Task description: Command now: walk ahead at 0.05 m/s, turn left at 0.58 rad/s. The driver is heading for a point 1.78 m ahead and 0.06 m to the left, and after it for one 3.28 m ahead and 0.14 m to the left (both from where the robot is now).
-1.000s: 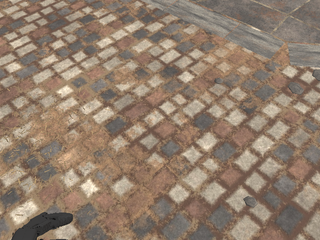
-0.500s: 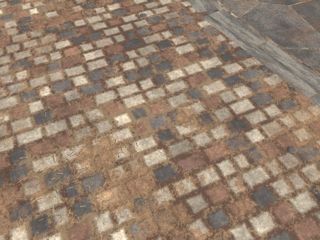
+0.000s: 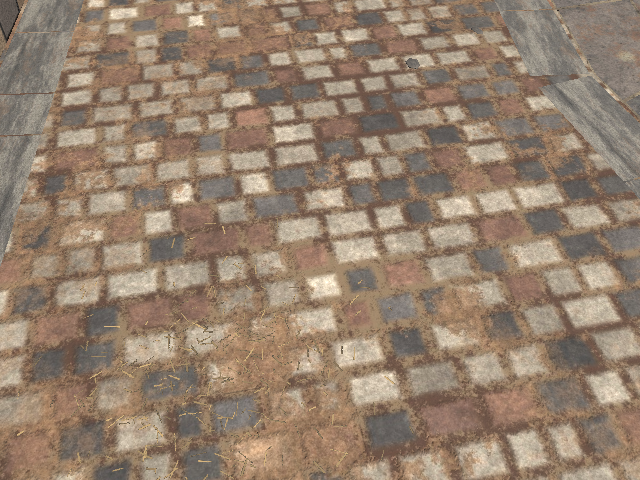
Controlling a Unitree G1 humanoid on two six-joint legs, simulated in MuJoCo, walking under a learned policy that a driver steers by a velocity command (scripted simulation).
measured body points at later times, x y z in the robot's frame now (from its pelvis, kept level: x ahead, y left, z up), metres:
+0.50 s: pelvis +0.01 +0.02 +0.00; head +0.04 +0.05 +0.45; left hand +0.07 +0.32 -0.12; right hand +0.24 -0.20 -0.08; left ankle -0.01 +0.12 -0.73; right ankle +0.06 -0.13 -0.71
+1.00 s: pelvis +0.02 -0.01 +0.00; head +0.04 -0.03 +0.44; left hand +0.12 +0.28 -0.10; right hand +0.16 -0.30 -0.12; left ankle -0.02 +0.12 -0.71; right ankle -0.01 -0.10 -0.73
